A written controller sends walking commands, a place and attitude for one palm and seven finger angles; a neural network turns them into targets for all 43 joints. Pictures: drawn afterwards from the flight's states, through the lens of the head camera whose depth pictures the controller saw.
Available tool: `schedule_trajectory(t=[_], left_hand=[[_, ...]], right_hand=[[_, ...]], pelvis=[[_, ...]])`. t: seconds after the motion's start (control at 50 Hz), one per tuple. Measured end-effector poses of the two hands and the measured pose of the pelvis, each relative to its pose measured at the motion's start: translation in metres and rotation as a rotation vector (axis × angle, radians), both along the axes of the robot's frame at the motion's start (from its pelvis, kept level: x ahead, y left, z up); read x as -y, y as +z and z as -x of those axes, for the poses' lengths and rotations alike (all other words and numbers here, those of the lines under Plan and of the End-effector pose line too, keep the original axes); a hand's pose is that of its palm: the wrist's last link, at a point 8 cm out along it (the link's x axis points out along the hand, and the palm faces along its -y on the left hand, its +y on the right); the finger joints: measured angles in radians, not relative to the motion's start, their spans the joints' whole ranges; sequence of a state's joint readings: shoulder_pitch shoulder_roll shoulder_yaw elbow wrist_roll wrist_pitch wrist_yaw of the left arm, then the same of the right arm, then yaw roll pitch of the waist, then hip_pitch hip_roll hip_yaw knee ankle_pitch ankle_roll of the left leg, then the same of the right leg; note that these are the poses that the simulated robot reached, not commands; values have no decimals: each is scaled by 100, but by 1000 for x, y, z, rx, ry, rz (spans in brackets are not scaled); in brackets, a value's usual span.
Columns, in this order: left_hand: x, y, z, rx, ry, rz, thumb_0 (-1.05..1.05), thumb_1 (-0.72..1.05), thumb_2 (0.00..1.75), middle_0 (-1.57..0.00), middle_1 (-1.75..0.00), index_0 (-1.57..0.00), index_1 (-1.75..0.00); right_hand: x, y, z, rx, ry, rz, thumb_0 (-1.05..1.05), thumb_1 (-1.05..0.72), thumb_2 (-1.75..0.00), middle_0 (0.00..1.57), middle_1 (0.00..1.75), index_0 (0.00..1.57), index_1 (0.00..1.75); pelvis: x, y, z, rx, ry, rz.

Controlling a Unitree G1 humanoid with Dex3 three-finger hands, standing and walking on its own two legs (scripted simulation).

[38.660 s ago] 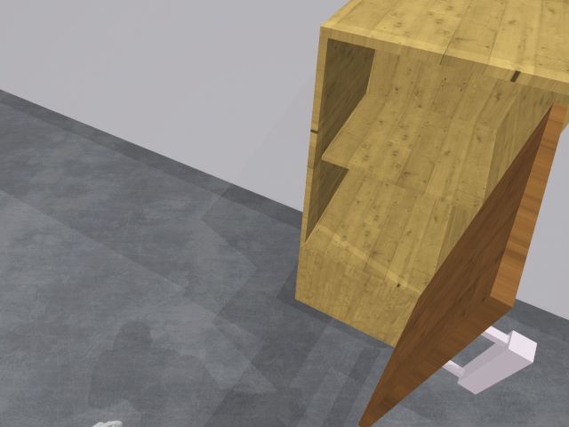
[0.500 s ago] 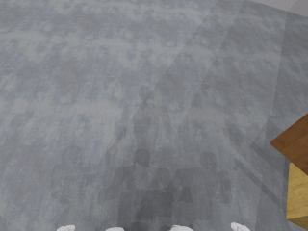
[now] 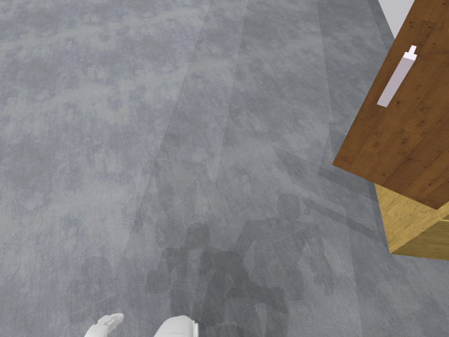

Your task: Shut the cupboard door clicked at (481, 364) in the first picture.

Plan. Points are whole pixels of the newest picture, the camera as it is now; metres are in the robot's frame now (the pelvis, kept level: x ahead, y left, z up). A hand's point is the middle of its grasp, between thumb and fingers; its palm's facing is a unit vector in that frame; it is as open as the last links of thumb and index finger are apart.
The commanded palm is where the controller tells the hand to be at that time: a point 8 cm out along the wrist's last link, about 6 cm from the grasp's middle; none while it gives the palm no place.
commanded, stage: turn to face it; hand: left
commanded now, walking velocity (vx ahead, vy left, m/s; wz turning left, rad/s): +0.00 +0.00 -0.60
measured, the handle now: (397, 76) +0.67 -0.39 +0.05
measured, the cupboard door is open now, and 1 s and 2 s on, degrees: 65 65 65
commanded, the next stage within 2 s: take the last steps up to it in 0.88 s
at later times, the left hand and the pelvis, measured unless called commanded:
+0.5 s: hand (138, 302) +0.20 +0.20 -0.16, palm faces -0.28 -0.93 -0.22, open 7.4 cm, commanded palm none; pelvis +0.03 +0.02 +0.01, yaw -18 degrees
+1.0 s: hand (175, 293) +0.22 +0.13 -0.18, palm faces -0.44 -0.88 -0.18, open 7.4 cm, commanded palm none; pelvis +0.08 -0.01 -0.01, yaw -28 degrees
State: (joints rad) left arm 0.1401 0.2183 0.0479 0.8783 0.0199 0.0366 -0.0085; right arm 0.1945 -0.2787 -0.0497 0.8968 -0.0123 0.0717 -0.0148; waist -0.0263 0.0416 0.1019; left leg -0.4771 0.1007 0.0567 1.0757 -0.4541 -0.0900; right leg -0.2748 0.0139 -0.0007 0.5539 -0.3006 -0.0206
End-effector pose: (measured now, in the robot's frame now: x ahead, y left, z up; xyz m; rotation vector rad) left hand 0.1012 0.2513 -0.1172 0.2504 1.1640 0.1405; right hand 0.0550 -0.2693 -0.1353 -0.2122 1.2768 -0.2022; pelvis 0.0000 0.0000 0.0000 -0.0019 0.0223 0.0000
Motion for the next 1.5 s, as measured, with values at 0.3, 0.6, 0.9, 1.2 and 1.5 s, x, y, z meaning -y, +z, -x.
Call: schedule_trajectory(t=[0.3,0.6,0.9,1.2,1.5], left_hand=[[-24,-28,-35,-98,-106,73,1,91,89,-20,-29,-20,-30],[47,-5,-137,25,-371,5,1,91,89,-19,-29,-20,-30],[90,-11,-127,-71,-435,41,0,91,89,-20,-29,-20,-30],[80,-18,-170,-160,-508,62,1,91,89,-20,-29,-20,-30],[249,-10,-257,7,-719,68,0,91,89,-19,-29,-20,-30]], right_hand=[[-39,31,-24,134,-69,58,1,-91,-90,21,30,20,30],[-13,-6,84,-30,-360,-19,1,-91,-90,21,30,20,30],[4,8,54,35,-455,-13,1,-91,-90,20,30,19,30],[-34,30,62,16,-539,21,1,-91,-90,21,30,20,30],[-15,1,173,-290,-785,-128,1,-91,-90,21,30,20,30]], pelvis=[[-32,1,-25,-8,-186,31],[4,-8,-37,-1,-364,4],[18,4,-59,-2,-467,4],[15,14,-95,-14,-579,40],[118,-5,-113,-5,-654,8]])
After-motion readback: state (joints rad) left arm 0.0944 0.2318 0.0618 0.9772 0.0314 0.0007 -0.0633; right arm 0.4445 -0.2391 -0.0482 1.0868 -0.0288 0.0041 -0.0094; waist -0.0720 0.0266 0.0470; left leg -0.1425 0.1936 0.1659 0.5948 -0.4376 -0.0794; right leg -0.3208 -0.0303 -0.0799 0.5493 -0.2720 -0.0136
